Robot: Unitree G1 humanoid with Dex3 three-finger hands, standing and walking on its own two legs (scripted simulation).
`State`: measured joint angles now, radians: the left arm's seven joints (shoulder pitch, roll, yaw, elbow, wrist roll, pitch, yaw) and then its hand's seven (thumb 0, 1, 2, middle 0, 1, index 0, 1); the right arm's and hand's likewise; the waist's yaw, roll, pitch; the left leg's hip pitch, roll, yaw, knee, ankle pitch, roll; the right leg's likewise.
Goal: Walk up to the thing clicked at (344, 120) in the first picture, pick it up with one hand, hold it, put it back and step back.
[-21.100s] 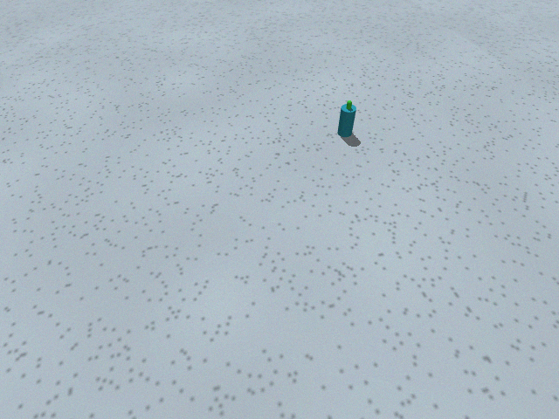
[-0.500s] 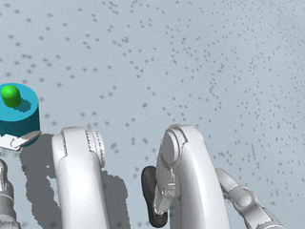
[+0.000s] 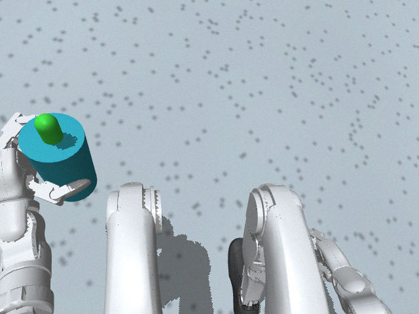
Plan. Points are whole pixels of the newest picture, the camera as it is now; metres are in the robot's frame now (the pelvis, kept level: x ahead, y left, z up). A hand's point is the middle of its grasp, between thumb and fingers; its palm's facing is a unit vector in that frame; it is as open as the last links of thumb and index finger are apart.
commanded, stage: settle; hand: left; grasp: from the side
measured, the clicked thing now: (62, 156) +0.35 +0.28 -0.04
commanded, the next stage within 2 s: lift in 0.76 s
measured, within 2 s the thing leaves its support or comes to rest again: neither
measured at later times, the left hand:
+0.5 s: hand (52, 150) +0.35 +0.28 +0.00, palm faces +0.28 -0.96 -0.06, open 11.9 cm
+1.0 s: hand (48, 143) +0.35 +0.27 +0.03, palm faces +0.26 -0.96 -0.06, open 12.0 cm
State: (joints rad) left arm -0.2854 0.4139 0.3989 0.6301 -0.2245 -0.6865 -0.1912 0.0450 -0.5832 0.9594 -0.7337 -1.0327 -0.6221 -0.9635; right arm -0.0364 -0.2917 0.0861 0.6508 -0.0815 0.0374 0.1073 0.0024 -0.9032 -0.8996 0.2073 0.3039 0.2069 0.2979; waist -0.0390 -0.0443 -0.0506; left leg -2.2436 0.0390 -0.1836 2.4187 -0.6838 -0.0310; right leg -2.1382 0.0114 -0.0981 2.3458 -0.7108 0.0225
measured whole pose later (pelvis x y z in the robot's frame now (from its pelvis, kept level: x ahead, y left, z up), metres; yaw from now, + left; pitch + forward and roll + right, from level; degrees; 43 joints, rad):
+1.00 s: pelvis +0.00 -0.01 +0.06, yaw +4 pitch +31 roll -4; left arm -0.33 0.32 0.39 0.63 -0.20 -0.60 -0.22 0.04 -0.61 0.99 -0.73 -1.05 -0.63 -0.98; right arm 0.03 -0.28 0.00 0.66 -0.04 0.00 0.05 0.00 -0.92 -0.90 0.21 0.30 0.21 0.30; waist -0.03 -0.01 -0.14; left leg -2.10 0.05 -0.11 2.22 -0.67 -0.03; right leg -2.03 0.00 -0.05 2.19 -0.71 0.01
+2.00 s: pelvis +0.05 +0.01 +0.29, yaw +7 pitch +22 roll -4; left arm -0.03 0.24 0.18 0.16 -0.18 -0.27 -0.02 0.04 -0.61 0.99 -0.73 -1.05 -0.63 -0.98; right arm 0.17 -0.22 0.00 0.57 0.04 -0.04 -0.03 0.01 -0.91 -0.90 0.21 0.30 0.21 0.30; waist -0.03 0.02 -0.17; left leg -1.23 0.05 -0.06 1.44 -0.59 -0.02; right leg -1.16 -0.02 -0.05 1.39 -0.61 0.02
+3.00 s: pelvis +0.08 +0.00 +0.38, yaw +8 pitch +10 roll -1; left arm -0.06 0.18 0.13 0.33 -0.15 -0.34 -0.01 0.03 -0.61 0.98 -0.74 -1.04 -0.64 -0.97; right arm 0.22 -0.22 0.00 0.62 0.01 -0.01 -0.01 0.01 -0.91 -0.90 0.20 0.30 0.20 0.30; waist -0.03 0.01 -0.06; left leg -0.70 0.05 -0.02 0.97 -0.45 -0.02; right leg -0.64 -0.01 -0.04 0.94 -0.47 0.01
